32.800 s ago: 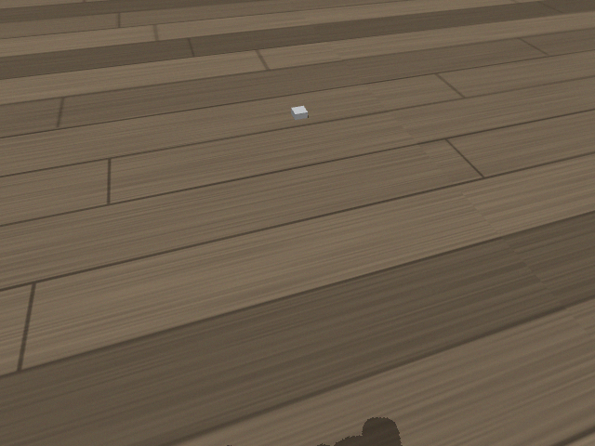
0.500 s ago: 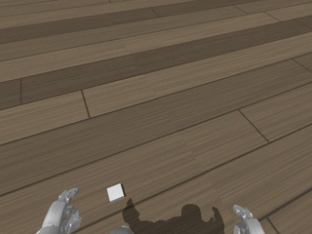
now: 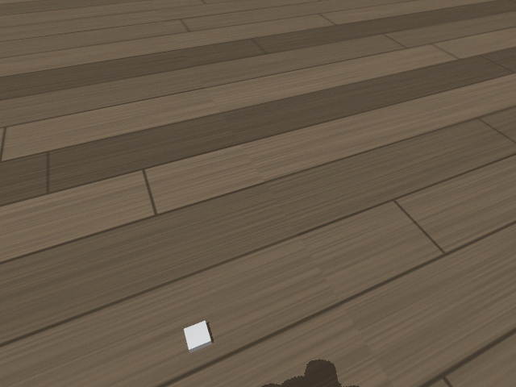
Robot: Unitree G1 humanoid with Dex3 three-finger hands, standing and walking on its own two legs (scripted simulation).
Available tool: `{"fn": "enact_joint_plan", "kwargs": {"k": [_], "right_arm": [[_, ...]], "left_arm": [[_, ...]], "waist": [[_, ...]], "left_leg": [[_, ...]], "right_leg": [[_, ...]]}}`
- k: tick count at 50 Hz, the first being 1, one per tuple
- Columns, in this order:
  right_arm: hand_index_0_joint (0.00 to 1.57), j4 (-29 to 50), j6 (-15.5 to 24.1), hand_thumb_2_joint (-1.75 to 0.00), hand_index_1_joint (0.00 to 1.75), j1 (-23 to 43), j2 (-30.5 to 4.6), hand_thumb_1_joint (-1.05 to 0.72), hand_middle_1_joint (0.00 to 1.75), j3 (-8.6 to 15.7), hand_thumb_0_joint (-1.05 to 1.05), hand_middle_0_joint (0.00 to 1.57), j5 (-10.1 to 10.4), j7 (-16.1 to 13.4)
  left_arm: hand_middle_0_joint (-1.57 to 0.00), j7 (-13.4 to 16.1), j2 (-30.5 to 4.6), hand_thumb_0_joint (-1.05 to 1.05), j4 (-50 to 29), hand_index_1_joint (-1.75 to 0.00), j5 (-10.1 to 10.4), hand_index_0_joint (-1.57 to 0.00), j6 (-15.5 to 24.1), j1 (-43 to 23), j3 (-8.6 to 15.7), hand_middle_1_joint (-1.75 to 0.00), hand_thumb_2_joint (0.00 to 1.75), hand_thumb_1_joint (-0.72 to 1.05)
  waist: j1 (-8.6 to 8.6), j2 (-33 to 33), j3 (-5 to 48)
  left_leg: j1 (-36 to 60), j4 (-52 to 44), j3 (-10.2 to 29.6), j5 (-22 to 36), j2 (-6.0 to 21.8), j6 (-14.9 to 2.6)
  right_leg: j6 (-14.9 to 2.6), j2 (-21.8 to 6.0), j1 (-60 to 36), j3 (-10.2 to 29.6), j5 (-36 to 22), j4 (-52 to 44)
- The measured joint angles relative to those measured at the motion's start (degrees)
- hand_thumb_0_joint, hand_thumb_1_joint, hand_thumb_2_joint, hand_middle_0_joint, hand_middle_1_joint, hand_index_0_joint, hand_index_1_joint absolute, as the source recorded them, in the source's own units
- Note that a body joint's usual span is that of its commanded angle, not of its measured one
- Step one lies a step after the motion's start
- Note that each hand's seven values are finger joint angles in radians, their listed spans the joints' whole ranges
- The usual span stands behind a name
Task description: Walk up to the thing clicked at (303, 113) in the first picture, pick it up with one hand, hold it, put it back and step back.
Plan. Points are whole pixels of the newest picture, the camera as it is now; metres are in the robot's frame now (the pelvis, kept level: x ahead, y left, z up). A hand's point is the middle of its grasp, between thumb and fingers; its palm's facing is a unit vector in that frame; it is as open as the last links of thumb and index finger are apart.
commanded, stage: stand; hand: left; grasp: from above
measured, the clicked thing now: (197, 336) +0.42 +0.22 -0.76
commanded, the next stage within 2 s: step back in 1.90 s
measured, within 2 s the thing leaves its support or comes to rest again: neither
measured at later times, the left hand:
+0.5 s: hand out of the picture +0.03 +0.24 -0.16, palm faces +0.02 -0.94 -0.34, open 7.4 cm
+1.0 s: hand out of the picture +0.07 +0.23 -0.15, palm faces +0.01 -0.94 -0.33, open 7.4 cm
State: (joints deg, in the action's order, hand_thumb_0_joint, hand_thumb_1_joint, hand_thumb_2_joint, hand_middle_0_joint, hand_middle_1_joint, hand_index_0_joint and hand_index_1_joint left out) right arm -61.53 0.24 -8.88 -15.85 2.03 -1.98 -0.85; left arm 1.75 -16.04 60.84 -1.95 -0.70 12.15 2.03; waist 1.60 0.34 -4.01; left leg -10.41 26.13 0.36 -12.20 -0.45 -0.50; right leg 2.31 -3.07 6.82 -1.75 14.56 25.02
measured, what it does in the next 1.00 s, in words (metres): stands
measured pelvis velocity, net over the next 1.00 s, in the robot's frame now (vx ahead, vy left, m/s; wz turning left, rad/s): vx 0.01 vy -0.01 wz -0.01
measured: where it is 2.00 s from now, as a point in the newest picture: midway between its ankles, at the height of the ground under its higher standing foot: outside the picture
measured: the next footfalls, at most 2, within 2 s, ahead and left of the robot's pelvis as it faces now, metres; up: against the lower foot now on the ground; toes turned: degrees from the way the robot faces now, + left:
none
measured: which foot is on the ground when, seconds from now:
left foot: down 0.00-1.00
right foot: down 0.00-1.00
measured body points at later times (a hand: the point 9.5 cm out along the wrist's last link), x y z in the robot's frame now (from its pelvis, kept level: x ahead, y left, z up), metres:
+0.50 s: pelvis -0.01 -0.01 +0.01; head +0.00 -0.01 +0.46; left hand +0.03 +0.28 -0.13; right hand +0.06 -0.30 -0.14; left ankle +0.02 +0.11 -0.74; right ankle -0.01 -0.14 -0.74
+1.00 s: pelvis +0.01 -0.01 +0.01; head +0.02 -0.02 +0.46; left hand +0.07 +0.28 -0.13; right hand +0.08 -0.30 -0.13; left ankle +0.02 +0.11 -0.74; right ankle -0.01 -0.14 -0.74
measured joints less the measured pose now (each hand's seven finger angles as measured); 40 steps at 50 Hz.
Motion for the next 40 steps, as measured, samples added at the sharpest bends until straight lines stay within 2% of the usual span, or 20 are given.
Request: {"fn": "enact_joint_plan", "kwargs": {"k": [16,40], "right_arm": [[0.21,-3.26,-0.26,-0.90,0.30,1.28,-1.31,-0.91,0.30,-0.07,0.01,0.20,0.27,0.38],[0.21,-4.50,0.07,-0.90,0.30,2.08,-2.19,-0.91,0.30,-1.24,0.01,0.20,0.57,0.55]], "left_arm": [[-0.20,-0.40,-1.32,0.00,4.48,-0.30,0.13,-0.20,0.77,-2.60,-0.02,-0.30,0.90,0.90],[-0.20,-1.08,-1.55,0.00,5.62,-0.30,0.69,-0.20,0.99,-5.03,-0.20,-0.30,0.90,0.90]], "waist": [[-0.47,0.33,0.42],[-1.11,0.31,0.01]], "left_leg": [[2.29,-4.69,0.18,3.06,0.37,0.45],[2.36,-6.01,0.28,3.14,1.17,1.13]], "right_leg": [[-0.38,0.44,-2.04,-0.22,-2.81,-4.20],[-1.04,1.27,-2.16,-0.30,-3.07,-5.79]]}}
